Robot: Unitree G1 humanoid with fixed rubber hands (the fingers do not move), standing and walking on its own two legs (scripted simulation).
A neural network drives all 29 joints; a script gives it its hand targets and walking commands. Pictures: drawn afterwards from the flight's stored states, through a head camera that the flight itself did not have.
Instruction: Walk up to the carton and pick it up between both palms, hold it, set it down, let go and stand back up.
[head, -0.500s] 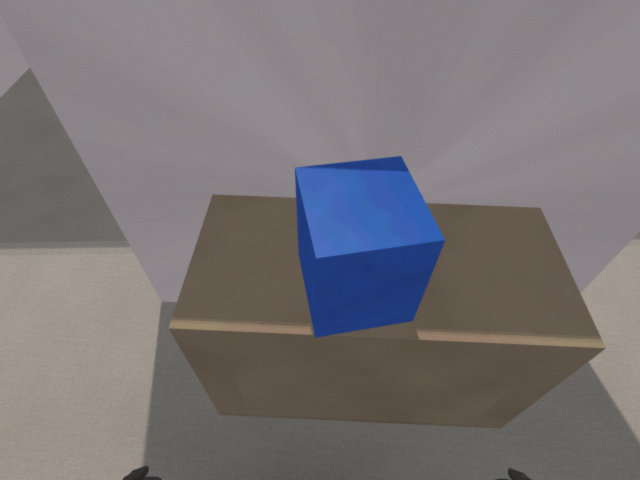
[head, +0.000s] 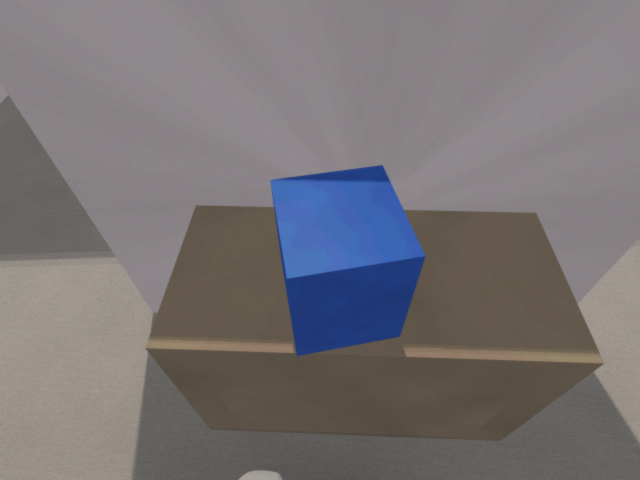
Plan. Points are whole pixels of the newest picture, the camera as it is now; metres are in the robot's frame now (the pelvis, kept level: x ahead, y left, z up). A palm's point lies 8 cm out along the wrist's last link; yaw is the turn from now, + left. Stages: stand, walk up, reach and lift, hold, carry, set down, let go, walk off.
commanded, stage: walk up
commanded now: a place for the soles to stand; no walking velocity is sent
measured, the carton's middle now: (338, 262) +0.48 -0.01 -0.08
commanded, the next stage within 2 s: reach and lift in 1.56 s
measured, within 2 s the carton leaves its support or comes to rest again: neither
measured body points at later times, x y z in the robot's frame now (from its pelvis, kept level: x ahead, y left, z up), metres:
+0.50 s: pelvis +0.06 +0.02 -0.01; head +0.07 +0.02 +0.44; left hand +0.16 +0.28 -0.12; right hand +0.19 -0.25 -0.11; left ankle +0.13 +0.13 -0.73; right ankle +0.04 -0.10 -0.73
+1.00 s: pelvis +0.06 +0.03 +0.00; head +0.07 +0.04 +0.45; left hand +0.19 +0.29 -0.10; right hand +0.15 -0.25 -0.10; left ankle +0.13 +0.13 -0.73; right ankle +0.04 -0.10 -0.73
